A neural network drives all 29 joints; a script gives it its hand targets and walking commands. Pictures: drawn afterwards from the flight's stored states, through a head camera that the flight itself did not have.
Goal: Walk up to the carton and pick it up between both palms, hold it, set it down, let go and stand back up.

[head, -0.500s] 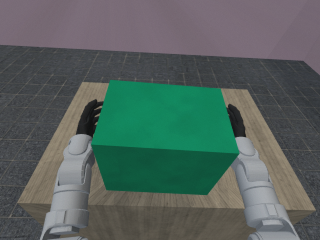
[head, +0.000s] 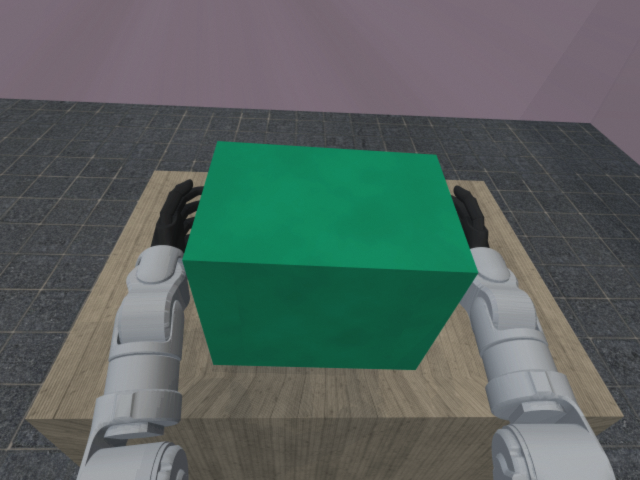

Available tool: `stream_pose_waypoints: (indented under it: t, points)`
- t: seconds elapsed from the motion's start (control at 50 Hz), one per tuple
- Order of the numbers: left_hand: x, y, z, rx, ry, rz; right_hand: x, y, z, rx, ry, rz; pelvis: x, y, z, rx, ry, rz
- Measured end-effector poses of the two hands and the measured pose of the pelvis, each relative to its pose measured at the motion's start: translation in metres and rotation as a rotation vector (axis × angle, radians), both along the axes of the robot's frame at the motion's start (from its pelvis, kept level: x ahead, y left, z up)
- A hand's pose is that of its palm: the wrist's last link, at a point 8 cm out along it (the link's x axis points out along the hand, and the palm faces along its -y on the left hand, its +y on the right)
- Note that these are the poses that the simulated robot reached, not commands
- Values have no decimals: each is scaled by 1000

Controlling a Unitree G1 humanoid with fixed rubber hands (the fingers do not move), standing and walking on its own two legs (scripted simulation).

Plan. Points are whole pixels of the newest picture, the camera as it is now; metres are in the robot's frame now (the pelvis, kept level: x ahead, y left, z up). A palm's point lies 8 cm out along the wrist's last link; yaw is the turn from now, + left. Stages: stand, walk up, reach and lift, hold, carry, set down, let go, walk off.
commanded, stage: reach and lift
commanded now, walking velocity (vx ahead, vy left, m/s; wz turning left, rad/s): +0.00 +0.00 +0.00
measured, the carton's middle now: (322, 262) +0.37 -0.01 +0.11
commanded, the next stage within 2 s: hold in 0.62 s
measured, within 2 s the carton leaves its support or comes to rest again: neither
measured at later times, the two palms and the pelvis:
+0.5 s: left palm (172, 240) +0.35 +0.18 +0.16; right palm (476, 250) +0.35 -0.20 +0.15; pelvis -0.01 -0.01 +0.00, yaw +0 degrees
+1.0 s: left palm (166, 235) +0.34 +0.18 +0.18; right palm (480, 240) +0.35 -0.20 +0.17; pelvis -0.01 +0.00 +0.00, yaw -1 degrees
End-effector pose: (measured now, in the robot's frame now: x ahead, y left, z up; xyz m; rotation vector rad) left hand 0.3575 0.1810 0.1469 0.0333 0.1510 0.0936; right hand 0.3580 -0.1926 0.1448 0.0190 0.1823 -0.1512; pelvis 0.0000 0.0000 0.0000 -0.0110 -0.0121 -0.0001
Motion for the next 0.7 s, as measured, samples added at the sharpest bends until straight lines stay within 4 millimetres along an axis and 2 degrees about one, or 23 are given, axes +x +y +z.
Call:
stream_pose_waypoints:
  t: [0.24, 0.58, 0.7]
  points:
    - [-6, -13, 4, 37, 4, -14, -11, -12, -16, 45, 3, -19, 2, -2, 0, -1, -16, 2]
    - [-4, -2, 20, -10, -5, -4, -4, -1, 11, 18, -5, -7, -10, -8, 0, 5, -1, -3]
    - [1, -1, 28, 13, -6, -6, 0, -1, 12, 33, -7, -8, -9, -5, 0, 5, -1, -1]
